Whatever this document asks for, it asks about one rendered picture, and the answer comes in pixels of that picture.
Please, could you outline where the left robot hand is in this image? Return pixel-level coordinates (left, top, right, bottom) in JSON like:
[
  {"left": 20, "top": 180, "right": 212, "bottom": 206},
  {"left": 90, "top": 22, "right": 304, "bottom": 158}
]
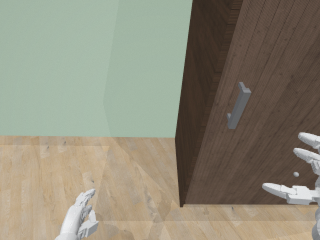
[{"left": 59, "top": 188, "right": 99, "bottom": 240}]

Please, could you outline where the wardrobe door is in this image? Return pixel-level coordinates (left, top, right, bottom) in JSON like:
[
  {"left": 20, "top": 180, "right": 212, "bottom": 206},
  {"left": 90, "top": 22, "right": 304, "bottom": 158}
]
[{"left": 185, "top": 0, "right": 320, "bottom": 205}]

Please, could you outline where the handle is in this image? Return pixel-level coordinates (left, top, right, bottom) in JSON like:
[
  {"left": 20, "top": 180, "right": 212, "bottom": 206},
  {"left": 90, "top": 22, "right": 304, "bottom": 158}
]
[{"left": 226, "top": 82, "right": 251, "bottom": 129}]

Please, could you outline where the right robot hand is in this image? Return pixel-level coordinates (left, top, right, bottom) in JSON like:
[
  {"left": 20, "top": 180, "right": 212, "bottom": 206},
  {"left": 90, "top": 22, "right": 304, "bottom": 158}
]
[{"left": 262, "top": 132, "right": 320, "bottom": 207}]

